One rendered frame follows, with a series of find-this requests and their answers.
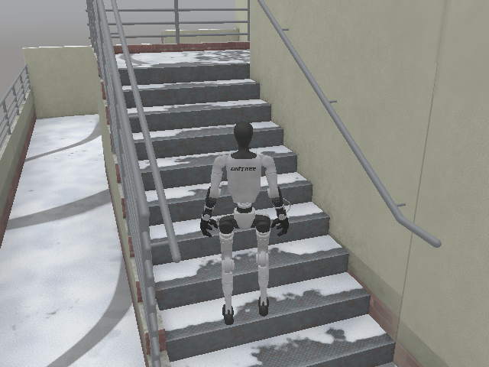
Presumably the robot right foot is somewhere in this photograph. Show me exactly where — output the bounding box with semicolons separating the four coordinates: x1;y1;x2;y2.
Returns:
258;297;269;317

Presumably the robot left hand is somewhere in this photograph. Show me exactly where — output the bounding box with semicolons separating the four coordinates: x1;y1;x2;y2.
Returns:
200;219;218;237

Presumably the left robot upper arm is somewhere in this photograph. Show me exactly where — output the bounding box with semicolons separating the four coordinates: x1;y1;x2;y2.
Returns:
209;155;228;199

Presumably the right robot forearm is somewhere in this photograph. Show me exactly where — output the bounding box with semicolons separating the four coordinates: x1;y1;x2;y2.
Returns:
272;187;287;220

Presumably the robot right hand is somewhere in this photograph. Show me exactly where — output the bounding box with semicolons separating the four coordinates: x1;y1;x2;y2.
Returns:
271;217;289;236

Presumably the robot head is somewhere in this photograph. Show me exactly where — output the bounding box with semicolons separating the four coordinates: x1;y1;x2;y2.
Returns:
231;122;257;159

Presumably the left robot forearm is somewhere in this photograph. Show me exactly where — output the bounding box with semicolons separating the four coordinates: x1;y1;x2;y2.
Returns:
202;187;217;221

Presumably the right robot upper arm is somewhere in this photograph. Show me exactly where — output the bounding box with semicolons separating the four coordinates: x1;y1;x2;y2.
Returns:
260;154;279;198

